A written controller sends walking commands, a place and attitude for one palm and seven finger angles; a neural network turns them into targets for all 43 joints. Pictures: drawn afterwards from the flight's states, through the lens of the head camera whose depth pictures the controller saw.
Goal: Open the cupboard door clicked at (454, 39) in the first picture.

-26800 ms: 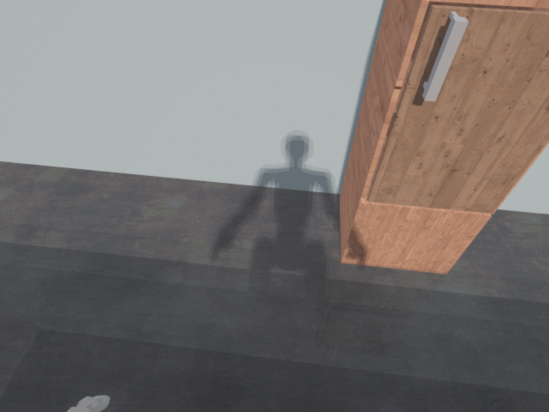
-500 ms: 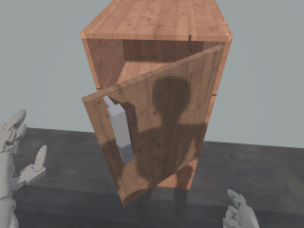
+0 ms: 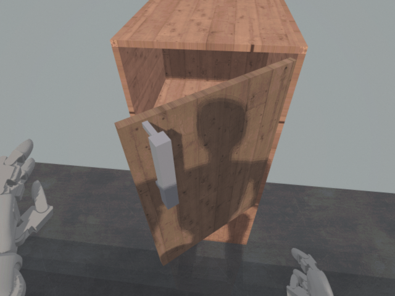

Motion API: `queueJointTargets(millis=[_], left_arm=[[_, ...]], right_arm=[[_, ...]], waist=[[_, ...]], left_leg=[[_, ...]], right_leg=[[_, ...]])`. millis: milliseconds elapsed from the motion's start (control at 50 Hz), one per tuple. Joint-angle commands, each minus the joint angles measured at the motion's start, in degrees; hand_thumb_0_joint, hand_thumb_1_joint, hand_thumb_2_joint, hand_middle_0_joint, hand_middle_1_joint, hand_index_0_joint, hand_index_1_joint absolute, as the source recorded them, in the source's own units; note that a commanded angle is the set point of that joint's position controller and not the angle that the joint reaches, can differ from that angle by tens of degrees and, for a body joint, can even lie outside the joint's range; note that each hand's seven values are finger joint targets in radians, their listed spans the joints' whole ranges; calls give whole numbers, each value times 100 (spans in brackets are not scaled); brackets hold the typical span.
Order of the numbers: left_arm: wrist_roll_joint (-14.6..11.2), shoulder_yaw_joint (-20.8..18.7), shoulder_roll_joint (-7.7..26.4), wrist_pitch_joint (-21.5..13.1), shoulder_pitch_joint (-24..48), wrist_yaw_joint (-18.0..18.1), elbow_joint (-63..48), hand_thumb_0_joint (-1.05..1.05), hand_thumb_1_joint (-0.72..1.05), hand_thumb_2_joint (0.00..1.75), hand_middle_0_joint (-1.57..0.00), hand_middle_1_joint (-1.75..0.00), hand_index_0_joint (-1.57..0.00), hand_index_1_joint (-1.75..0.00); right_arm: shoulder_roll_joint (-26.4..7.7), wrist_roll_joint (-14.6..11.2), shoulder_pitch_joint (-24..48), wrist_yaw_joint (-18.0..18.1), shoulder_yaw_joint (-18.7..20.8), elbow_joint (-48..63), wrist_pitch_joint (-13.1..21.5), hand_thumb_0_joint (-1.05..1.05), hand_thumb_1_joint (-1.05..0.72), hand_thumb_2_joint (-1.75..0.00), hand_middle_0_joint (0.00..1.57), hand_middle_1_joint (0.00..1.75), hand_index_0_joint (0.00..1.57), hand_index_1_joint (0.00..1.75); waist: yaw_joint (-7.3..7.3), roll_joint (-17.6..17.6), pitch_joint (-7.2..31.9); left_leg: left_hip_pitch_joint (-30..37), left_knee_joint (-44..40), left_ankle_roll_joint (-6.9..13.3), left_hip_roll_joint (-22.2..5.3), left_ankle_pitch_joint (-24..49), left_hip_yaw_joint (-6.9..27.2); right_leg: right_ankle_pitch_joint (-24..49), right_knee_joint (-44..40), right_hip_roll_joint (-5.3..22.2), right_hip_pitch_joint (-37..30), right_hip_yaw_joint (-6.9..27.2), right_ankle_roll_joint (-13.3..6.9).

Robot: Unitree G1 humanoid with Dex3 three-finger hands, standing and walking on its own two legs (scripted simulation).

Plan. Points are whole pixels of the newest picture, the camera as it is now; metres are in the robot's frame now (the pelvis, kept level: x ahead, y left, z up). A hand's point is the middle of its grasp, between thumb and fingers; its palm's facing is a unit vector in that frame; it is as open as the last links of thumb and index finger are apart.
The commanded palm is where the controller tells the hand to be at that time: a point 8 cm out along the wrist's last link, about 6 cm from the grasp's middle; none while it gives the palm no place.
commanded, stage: step back with the hand held close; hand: left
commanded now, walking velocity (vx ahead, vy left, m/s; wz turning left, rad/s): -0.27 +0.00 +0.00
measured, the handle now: (159, 166) +0.29 +0.11 +0.15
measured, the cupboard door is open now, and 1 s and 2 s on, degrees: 41 41 41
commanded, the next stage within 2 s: stop stepping back and stand still in 1.18 s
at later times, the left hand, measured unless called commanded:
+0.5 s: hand (32, 229) +0.15 +0.27 +0.15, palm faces +0.38 -0.77 -0.52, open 7.4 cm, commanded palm +0.09 +0.31 +0.17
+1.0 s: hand out of the picture +0.07 +0.26 +0.16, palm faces +0.40 -0.80 -0.46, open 7.4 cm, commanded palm +0.00 +0.30 +0.17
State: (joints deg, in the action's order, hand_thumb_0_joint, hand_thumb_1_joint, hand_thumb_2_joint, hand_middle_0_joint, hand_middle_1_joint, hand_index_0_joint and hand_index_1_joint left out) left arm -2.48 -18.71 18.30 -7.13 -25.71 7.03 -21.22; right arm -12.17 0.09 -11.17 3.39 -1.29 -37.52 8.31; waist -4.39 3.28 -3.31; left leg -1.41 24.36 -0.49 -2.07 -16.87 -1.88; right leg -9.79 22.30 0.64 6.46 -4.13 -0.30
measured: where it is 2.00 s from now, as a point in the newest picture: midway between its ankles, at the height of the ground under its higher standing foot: outside the picture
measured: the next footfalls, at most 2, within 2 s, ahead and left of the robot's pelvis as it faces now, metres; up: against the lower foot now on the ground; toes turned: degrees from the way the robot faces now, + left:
right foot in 0.92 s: -0.13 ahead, -0.10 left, +0.00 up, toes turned -1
left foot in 1.14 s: -0.14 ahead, +0.12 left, +0.00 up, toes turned -1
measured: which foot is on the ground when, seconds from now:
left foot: down 0.00-0.98, up 1.00-1.00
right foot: down 0.00-0.72, up 0.74-0.90, down 0.92-1.00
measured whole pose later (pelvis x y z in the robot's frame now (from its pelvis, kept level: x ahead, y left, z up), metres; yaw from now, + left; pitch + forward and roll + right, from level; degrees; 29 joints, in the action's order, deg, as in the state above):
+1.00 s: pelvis -0.15 +0.01 -0.01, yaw -2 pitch +1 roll -2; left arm -1.9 -24.6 21.8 -14.4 -29.3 8.6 -30.0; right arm -10.8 0.1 -9.9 2.9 -0.9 -36.1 7.3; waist -1.0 0.8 -3.6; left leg -26.1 33.6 -0.1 -2.6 -8.3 -0.8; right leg -17.8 30.9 -3.8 14.3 -0.2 -1.8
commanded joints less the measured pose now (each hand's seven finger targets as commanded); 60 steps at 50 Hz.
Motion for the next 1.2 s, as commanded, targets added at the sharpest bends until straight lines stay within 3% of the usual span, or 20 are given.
queueJointTargets(millis=[0,60,180,280,480,600,660,700,720,760,820,880,940,980,1020,1060,1100,1120,1160,1180], left_arm=[[-32,-1418,1853,-597,1324,151,-1518,0,90,90,-20,-30,-20,-30],[37,-844,1177,-638,341,-2,-1127,0,90,90,-20,-30,-20,-30],[55,-1179,1436,-736,-410,104,-1673,0,90,90,-20,-30,-20,-30],[63,-1413,1572,-768,-673,180,-1958,0,90,90,-20,-30,-20,-30],[162,-1393,1460,-894,-365,276,-1963,0,90,90,-20,-30,-20,-30],[148,-1355,1541,-994,-124,390,-2047,0,90,90,-20,-30,-20,-30],[152,-1388,1518,-1047,-167,447,-2176,0,90,90,-20,-30,-20,-30],[239,-1542,1484,-1100,-173,472,-2319,0,90,90,-20,-30,-20,-30],[293,-1579,1456,-1087,-168,469,-2196,0,90,90,-20,-30,-20,-30],[277,-1498,1490,-1053,-92,430,-2095,0,90,90,-20,-30,-20,-30],[160,-1255,1272,-1044,-483,387,-1905,0,90,90,-20,-30,-20,-30],[130,-1098,1321,-1040,-269,281,-2115,0,90,90,-20,-30,-20,-30],[18,-1211,1604,-1050,-118,228,-2055,0,90,90,-20,-30,-20,-30],[-13,-1466,1845,-976,-453,242,-2053,0,90,90,-20,-30,-20,-30],[37,-1527,1739,-859,-578,233,-2062,0,90,90,-20,-30,-20,-30],[81,-1598,1733,-827,-708,273,-2074,0,90,90,-20,-30,-20,-30],[65,-1595,1764,-879,-770,287,-2248,0,90,90,-20,-30,-20,-30],[73,-1601,1800,-969,-741,279,-2489,0,90,90,-20,-30,-20,-30],[15,-1637,1779,-1036,-1155,235,-2389,0,90,90,-20,-30,-20,-30],[-22,-1592,1706,-1020,-1344,155,-2447,0,90,90,-20,-30,-20,-30]], right_arm=[[-717,-53,637,96,212,1109,216,0,-90,-90,20,30,20,30],[-695,-5,654,68,260,1127,-31,0,-90,-90,20,30,20,30],[-734,0,652,107,393,1323,-209,0,-90,-90,20,30,20,30],[-692,-34,649,136,477,1445,-319,0,-90,-90,20,30,20,30],[-764,-59,464,203,488,1523,-180,0,-90,-90,20,30,20,30],[-664,-28,280,210,409,1312,-110,0,-90,-90,20,30,20,30],[-735,6,321,254,394,1335,-69,0,-90,-90,20,30,20,30],[-871,23,379,316,443,1457,10,0,-90,-90,20,30,20,30],[-834,15,364,315,471,1473,50,0,-90,-90,20,30,20,30],[-697,-32,348,233,530,1413,135,0,-90,-90,20,30,20,30],[-681,26,309,136,478,1161,274,0,-90,-90,20,30,20,30],[-753,99,430,36,426,1001,274,0,-90,-90,20,30,20,30],[-585,-37,445,55,444,1031,201,0,-90,-90,20,30,20,30],[-543,-113,540,83,453,1116,129,0,-90,-90,20,30,20,30],[-315,-47,647,86,328,1217,-5,0,-90,-90,20,30,20,30],[-337,-26,672,180,275,1211,-95,0,-90,-90,20,30,20,30],[-470,-16,660,265,331,1149,-97,0,-90,-90,20,30,20,30],[-637,-23,639,259,437,1221,-65,0,-90,-90,20,30,20,30],[-623,-4,464,145,562,1307,47,0,-90,-90,20,30,20,30],[-641,102,536,99,541,1249,119,0,-90,-90,20,30,20,30]], waist=[[330,-43,-212],[358,-406,239],[304,118,1230],[330,16,1323],[400,-29,618],[486,-921,689],[488,-238,643],[435,1112,618],[395,1330,654],[438,601,573],[455,707,536],[445,717,596],[478,-880,1495],[329,-1143,1449],[389,-1211,1138],[454,-999,1101],[477,-268,1290],[369,566,1601],[351,1119,2011],[291,1621,1993]], left_leg=[[-1022,-398,207,-7,615,152],[-816,-213,227,-3,809,176],[-1025,-193,171,-209,1949,247],[-1446,-75,166,-289,1999,328],[-3079,-119,429,-330,-1059,464],[-1782,1303,259,96,-1152,345],[-1963,525,368,-197,-1477,751],[-3775,-1104,744,-1065,-2611,1716],[-4376,-1635,910,-1491,-2706,2094],[-3746,-1183,1029,-1493,-1405,1836],[-2321,-731,845,-1254,294,1507],[-1654,-157,514,-894,1538,1188],[-936,1202,-6,-47,1452,155],[-1738,2620,-15,342,-450,333],[-2421,2459,-51,137,-828,445],[-2182,1343,-51,111,-448,226],[-1559,-275,-14,-96,1643,259],[-1160,-455,186,-706,3725,836],[-184,-9,567,-1410,6481,1262],[-254,-197,648,-1601,6473,1433]], right_leg=[[462,-708,259,358,901,-67],[513,-696,402,425,820,-34],[2057,328,379,-224,585,20],[2413,748,394,-193,639,34],[420,952,447,202,1058,25],[-1715,-353,1052,2011,1601,-302],[-1790,250,723,2000,1207,-138],[-1129,2127,-38,394,598,170],[-794,3276,-311,-213,380,258],[-1345,3630,-273,395,600,187],[-1660,2065,-165,1041,460,102],[-98,168,-20,808,588,-22],[2744,50,1063,896,1567,-389],[3476,-47,1660,921,1941,-763],[3985,205,1711,514,1734,-895],[4435,494,1376,323,1375,-617],[3856,1091,833,189,1002,-197],[2436,1410,279,273,694,94],[-799,2095,-170,1187,508,115],[-1712,2719,-192,1362,595,117]])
